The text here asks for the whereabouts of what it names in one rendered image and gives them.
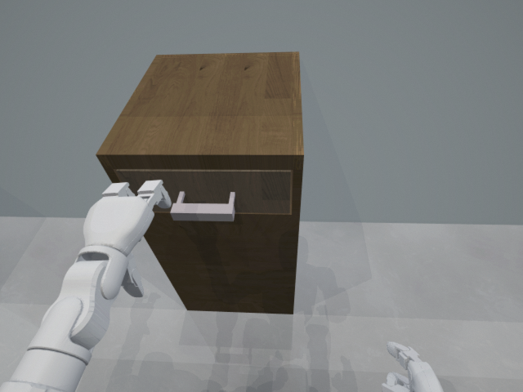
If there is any robot left hand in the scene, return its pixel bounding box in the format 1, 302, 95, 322
83, 180, 172, 297

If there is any left robot forearm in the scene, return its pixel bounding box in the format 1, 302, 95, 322
0, 245, 129, 392

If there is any drawer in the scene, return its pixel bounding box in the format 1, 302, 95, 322
116, 169, 291, 213

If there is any handle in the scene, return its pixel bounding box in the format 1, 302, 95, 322
170, 191, 235, 221

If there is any robot right hand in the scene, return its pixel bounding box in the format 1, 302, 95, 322
382, 341, 444, 392

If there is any cabinet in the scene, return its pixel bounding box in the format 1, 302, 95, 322
96, 51, 304, 314

